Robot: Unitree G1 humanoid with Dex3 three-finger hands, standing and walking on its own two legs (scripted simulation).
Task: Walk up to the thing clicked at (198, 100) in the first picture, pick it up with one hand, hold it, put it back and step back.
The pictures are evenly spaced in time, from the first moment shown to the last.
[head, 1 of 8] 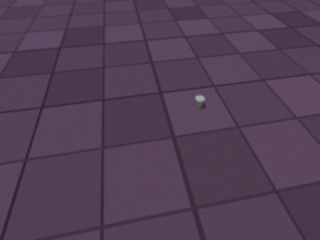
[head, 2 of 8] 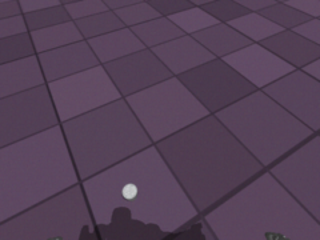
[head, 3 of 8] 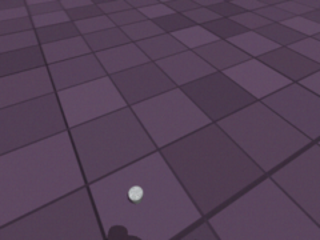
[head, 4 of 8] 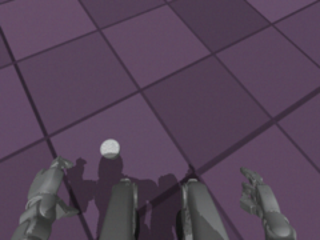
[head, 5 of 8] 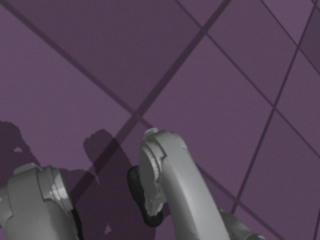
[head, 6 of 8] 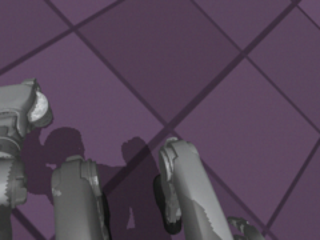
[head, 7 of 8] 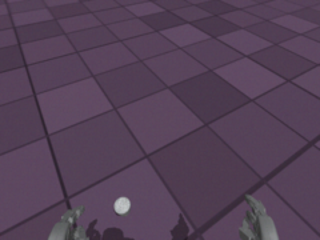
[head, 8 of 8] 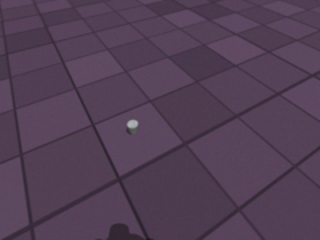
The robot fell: no
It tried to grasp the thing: yes
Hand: left
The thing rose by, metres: 0.65
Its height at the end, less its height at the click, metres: +0.00
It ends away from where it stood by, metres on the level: 0.01
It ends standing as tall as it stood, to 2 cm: yes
